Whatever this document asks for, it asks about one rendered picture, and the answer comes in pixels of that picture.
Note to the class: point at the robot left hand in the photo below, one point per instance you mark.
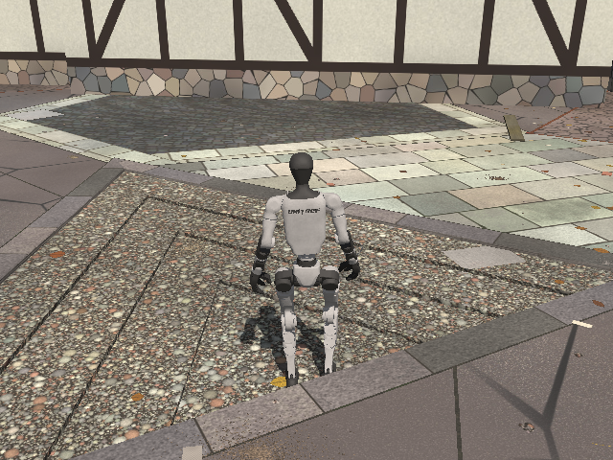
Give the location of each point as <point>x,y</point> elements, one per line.
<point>255,279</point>

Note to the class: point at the right robot upper arm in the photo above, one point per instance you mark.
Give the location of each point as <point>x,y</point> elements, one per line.
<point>334,202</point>

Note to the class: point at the robot left shin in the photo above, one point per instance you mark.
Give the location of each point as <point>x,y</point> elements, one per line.
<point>289,344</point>

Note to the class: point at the left robot forearm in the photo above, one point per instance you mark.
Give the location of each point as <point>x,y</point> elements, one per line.
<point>260,258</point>

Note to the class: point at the right robot thigh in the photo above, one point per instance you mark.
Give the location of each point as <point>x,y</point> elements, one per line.
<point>330,281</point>

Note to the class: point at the left robot upper arm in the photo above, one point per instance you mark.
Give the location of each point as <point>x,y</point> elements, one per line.
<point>273,205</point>

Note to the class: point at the right robot forearm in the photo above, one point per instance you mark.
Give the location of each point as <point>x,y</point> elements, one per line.
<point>349,251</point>

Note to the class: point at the robot right hand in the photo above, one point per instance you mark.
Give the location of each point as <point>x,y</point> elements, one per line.
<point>346,266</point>

